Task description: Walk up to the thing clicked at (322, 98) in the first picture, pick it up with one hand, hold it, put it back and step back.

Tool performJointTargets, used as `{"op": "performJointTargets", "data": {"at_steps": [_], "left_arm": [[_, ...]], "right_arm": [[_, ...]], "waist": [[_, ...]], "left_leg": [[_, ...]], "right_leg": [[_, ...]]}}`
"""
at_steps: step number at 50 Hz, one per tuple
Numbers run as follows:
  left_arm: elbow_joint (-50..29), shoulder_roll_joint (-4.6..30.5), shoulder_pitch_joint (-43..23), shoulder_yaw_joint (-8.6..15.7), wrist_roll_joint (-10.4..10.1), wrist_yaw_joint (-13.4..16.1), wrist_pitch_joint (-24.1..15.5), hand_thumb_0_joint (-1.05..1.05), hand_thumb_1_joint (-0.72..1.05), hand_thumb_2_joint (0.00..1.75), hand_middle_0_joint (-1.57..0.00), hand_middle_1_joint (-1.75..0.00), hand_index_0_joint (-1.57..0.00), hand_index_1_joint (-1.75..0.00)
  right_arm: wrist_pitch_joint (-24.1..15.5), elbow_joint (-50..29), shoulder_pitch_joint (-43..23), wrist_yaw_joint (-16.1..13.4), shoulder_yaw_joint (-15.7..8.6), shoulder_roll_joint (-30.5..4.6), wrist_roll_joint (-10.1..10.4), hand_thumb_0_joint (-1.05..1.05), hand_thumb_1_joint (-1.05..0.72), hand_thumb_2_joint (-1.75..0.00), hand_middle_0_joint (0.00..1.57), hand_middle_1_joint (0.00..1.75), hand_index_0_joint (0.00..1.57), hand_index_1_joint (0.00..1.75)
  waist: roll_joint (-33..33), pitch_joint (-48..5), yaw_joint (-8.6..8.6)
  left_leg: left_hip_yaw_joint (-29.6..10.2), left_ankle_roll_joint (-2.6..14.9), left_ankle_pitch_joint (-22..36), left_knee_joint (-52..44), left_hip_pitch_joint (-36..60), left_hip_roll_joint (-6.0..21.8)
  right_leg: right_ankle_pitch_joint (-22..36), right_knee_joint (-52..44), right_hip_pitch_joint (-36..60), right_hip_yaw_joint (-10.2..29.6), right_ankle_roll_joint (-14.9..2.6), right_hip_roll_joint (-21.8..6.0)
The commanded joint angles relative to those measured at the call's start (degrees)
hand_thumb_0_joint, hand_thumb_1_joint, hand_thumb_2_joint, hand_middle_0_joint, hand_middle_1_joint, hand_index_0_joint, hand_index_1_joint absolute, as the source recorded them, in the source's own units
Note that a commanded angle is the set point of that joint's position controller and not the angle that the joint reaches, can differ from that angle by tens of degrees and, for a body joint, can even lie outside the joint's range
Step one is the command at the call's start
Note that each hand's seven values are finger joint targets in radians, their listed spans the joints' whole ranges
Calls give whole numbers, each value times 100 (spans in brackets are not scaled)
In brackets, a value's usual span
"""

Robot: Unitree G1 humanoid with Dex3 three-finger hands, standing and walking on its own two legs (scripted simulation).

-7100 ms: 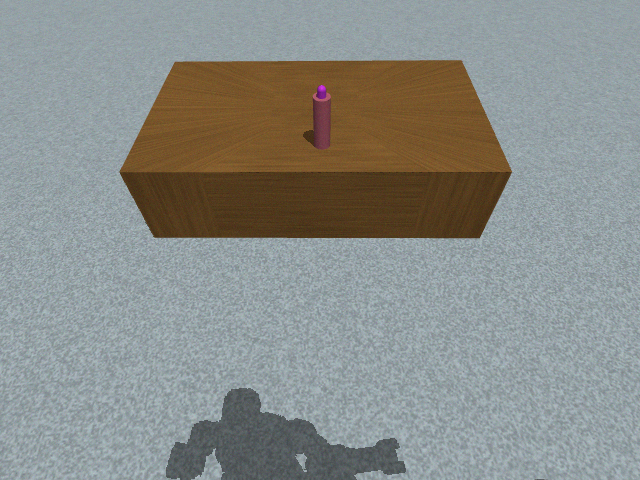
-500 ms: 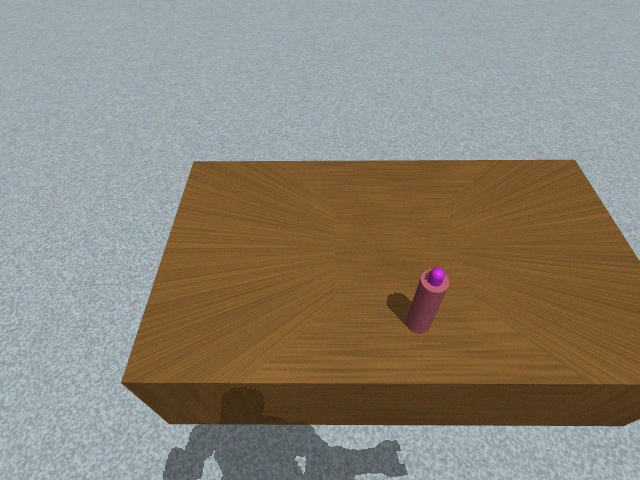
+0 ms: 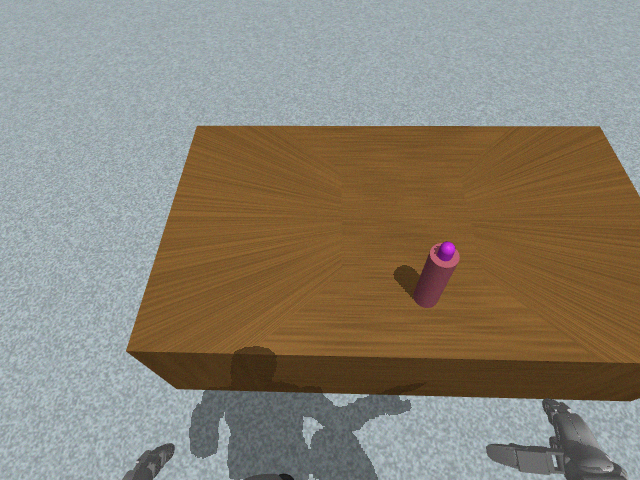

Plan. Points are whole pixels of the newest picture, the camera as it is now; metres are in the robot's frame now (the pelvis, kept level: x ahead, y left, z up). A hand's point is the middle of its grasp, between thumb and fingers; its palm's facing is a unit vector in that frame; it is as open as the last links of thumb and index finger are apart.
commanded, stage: go down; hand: right
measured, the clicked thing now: (436, 273) +0.53 -0.23 -0.30
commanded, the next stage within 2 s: none
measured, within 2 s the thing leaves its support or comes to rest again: neither
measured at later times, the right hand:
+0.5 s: hand (536, 448) +0.17 -0.27 -0.14, palm faces +0.05 +0.95 -0.32, open 17.5 cm
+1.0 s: hand (549, 462) +0.15 -0.28 -0.13, palm faces +0.09 +0.94 -0.33, open 17.5 cm
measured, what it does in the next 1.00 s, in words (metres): stands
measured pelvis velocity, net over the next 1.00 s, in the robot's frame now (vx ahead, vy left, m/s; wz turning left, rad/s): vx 0.01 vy -0.01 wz -0.04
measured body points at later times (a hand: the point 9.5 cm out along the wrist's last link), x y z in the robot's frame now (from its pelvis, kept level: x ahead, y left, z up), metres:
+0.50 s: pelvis +0.02 -0.02 -0.02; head +0.07 -0.03 +0.42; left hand +0.18 +0.23 -0.12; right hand +0.16 -0.32 -0.12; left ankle +0.03 +0.13 -0.74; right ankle -0.03 -0.13 -0.74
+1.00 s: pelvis +0.01 -0.01 -0.05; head +0.06 -0.03 +0.40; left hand +0.18 +0.23 -0.13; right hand +0.14 -0.33 -0.11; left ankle +0.03 +0.13 -0.74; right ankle -0.03 -0.13 -0.74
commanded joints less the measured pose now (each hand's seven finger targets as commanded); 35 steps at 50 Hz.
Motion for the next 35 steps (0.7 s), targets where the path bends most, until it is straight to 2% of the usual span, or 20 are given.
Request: {"op": "performJointTargets", "data": {"at_steps": [1, 3, 4, 6, 7, 9, 10, 13, 16, 17, 20, 21, 25, 27, 29, 30, 31, 32, 34, 35], "left_arm": [[-995, 943, -271, 296, -43, 130, -338, 0, 91, 89, -21, -31, -21, -31], [-1039, 900, -231, 264, -36, 137, -385, 0, 92, 89, -21, -31, -21, -30], [-1046, 925, -217, 283, -32, 146, -419, 0, 92, 89, -20, -31, -21, -30], [-1056, 897, -197, 263, -9, 156, -508, 0, 92, 88, -20, -31, -21, -30], [-1087, 890, -191, 256, 13, 162, -551, 0, 92, 89, -20, -31, -21, -30], [-1002, 881, -69, 296, 44, 174, -621, 0, 92, 89, -20, -31, -21, -30], [-1014, 878, -77, 287, 43, 193, -656, 0, 92, 89, -20, -31, -20, -30], [-1045, 827, -87, 255, 66, 232, -739, 0, 92, 89, -20, -30, -20, -30], [-1026, 857, -58, 278, 67, 251, -781, 0, 92, 89, -20, -30, -20, -30], [-1061, 859, -82, 274, 74, 266, -799, 0, 91, 90, -20, -30, -20, -30], [-1181, 835, -192, 234, 42, 290, -812, 0, 91, 89, -19, -30, -19, -30], [-1288, 816, -272, 211, 30, 302, -825, 0, 91, 89, -19, -30, -20, -30], [-1381, 835, -223, 223, 25, 304, -864, 0, 91, 89, -19, -30, -20, -30], [-1441, 831, -173, 223, 25, 300, -877, 0, 91, 89, -19, -30, -19, -30], [-1451, 825, -118, 218, 27, 306, -889, 0, 91, 89, -19, -30, -19, -30], [-1509, 816, -143, 205, 19, 307, -900, 0, 90, 89, -19, -30, -19, -30], [-1486, 827, -63, 236, 28, 311, -911, 0, 91, 90, -19, -30, -19, -30], [-1536, 811, -107, 215, 30, 316, -916, 0, 90, 90, -19, -30, -19, -30], [-1605, 834, -133, 221, 18, 361, -933, 0, 91, 89, -19, -30, -19, -30], [-1669, 811, -170, 197, 14, 364, -942, 0, 90, 89, -19, -30, -19, -30]], "right_arm": [[472, -1119, 163, -39, -174, -995, 105, 0, 33, -4, 7, 4, 6, 4], [604, -1424, 267, -22, -192, -1032, 98, 0, 40, -4, 6, 4, 5, 4], [619, -1710, 85, -10, -95, -979, 120, 0, 43, -4, 5, 5, 5, 5], [680, -1865, 239, -40, -216, -1057, 118, 0, 50, -4, 5, 5, 4, 5], [681, -2022, 206, -76, -279, -1107, 106, 0, 52, -3, 4, 5, 4, 5], [686, -2372, 250, -90, -174, -1009, 72, 0, 54, -3, 4, 5, 4, 5], [722, -2383, 429, -115, -248, -1052, 90, 0, 56, -2, 4, 5, 4, 5], [813, -2791, 585, -145, -236, -1043, 89, 0, 60, -1, 4, 5, 4, 5], [972, -3068, 767, -125, -44, -806, 180, 0, 60, -1, 5, 5, 5, 5], [1031, -3197, 872, -141, -190, -974, 172, 0, 61, -1, 5, 5, 5, 5], [1214, -3411, 1126, -112, -65, -895, 232, 0, 60, 0, 5, 5, 5, 5], [1265, -3626, 1087, -112, -101, -929, 249, 0, 60, 0, 5, 5, 5, 5], [1522, -3922, 1426, -100, -51, -904, 290, 0, 60, -1, 5, 5, 5, 5], [1604, -4157, 1573, -107, -96, -974, 281, 0, 58, -1, 5, 5, 5, 5], [1691, -4290, 1637, -101, -60, -905, 316, 0, 59, -1, 5, 5, 5, 5], [1714, -4405, 1622, -126, -149, -1000, 321, 0, 58, -2, 5, 5, 5, 5], [1751, -4477, 1655, -113, -63, -885, 319, 0, 58, -1, 5, 5, 5, 5], [1784, -4490, 1810, -122, -200, -1026, 314, 0, 57, -2, 5, 5, 5, 5], [1844, -4716, 1664, -91, -154, -992, 345, 0, 56, -2, 5, 5, 5, 5], [1854, -4778, 1755, -92, -235, -1080, 343, 0, 56, -2, 5, 5, 5, 5]], "waist": [[-20, -967, -156], [-74, -981, -112], [-12, -958, -34], [-45, -976, -33], [-146, -1089, -37], [-259, -1370, 0], [-219, -1341, -6], [-376, -1544, 4], [-410, -1528, 41], [-556, -1606, 1], [-411, -1423, 13], [-455, -1416, -16], [-506, -1450, -9], [-531, -1788, -11], [-472, -1730, 38], [-484, -1744, 11], [-495, -1867, 55], [-480, -1804, -6], [-387, -1691, 49], [-471, -1692, -13]], "left_leg": [[107, 149, 237, -176, 847, -217], [89, 136, 283, -73, 746, -207], [79, 119, 248, -44, 643, -209], [88, 123, 195, 73, 511, -224], [95, 135, 287, 197, 497, -222], [84, 127, 592, 380, 499, -205], [93, 118, 622, 438, 452, -196], [105, 121, 834, 641, 396, -193], [178, 125, 938, 853, 202, -237], [166, 131, 997, 887, 200, -217], [192, 120, 775, 940, 83, -227], [203, 120, 653, 980, 31, -231], [254, 133, 653, 1193, -135, -249], [229, 141, 953, 1349, -109, -230], [236, 126, 1019, 1471, -248, -234], [226, 116, 985, 1497, -255, -221], [224, 128, 1045, 1587, -304, -225], [238, 126, 996, 1600, -303, -219], [239, 98, 659, 1619, -538, -225], [231, 109, 519, 1622, -557, -209]], "right_leg": [[772, -329, -300, -23, -201, 325], [779, -214, -308, -23, -215, 334], [723, -157, -355, -20, -231, 332], [680, -78, -410, 16, -233, 310], [805, 7, -401, 42, -205, 295], [1150, 211, -328, 53, -179, 293], [1172, 283, -373, 59, -182, 298], [1502, 487, -356, 110, -131, 278], [1947, 666, -441, 200, -57, 210], [2031, 740, -437, 193, -49, 223], [1727, 792, -681, 222, -58, 226], [1609, 825, -716, 230, -56, 219], [1876, 1021, -843, 325, -10, 176], [2270, 1235, -753, 313, 1, 192], [2384, 1357, -882, 353, 10, 180], [2245, 1406, -970, 343, -5, 201], [2372, 1467, -966, 368, 10, 189], [2315, 1491, -1059, 381, 8, 192], [1829, 1524, -1224, 401, -32, 194], [1598, 1517, -1314, 378, -39, 219]]}}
